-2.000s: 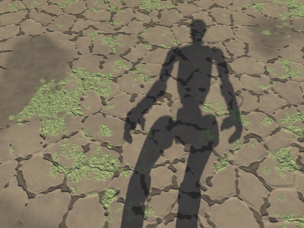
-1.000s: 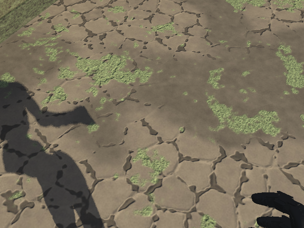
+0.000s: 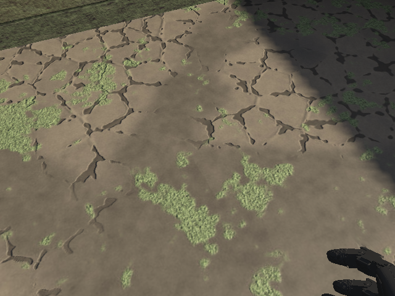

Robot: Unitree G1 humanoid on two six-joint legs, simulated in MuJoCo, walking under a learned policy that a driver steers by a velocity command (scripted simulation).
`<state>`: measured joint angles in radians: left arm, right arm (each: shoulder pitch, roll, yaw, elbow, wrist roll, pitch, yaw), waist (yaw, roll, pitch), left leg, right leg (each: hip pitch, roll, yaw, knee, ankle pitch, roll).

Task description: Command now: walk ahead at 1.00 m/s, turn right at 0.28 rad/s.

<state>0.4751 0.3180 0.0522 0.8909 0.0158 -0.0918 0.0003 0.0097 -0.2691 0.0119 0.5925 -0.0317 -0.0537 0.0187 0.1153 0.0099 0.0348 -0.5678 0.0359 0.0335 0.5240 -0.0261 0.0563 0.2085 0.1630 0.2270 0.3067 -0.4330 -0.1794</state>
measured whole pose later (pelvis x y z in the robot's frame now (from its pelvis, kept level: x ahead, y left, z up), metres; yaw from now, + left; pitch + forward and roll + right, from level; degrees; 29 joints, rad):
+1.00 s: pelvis +0.64 -0.02 +0.03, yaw -37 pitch +3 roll +1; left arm 0.38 0.33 0.10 0.77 0.02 0.00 -0.03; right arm 0.06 -0.33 -0.03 0.63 -0.01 -0.01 -0.02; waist 0.09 0.03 -0.03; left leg -0.35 -0.04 -0.12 0.48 -0.25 -0.05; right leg -0.18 0.26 0.46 0.48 -0.27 -0.11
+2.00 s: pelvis +1.01 -0.69 +0.01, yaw -95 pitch +1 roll +2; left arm 0.28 0.38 0.06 0.79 0.02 -0.04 -0.02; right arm 0.21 -0.30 -0.04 0.67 -0.06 -0.05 -0.02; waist 0.02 -0.04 0.04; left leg -0.36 0.06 0.07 0.62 -0.27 -0.04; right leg -0.34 0.08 0.07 1.33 -0.32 -0.14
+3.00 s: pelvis +0.62 -1.55 +0.02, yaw -153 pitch +1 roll +3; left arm -0.02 0.37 0.05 0.63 0.04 -0.01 -0.08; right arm 0.52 -0.35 -0.08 0.91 -0.02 -0.09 -0.01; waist -0.08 -0.04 0.04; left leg 0.07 0.02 0.22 0.29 -0.37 -0.05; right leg -0.78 -0.03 -0.01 1.06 -0.14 -0.12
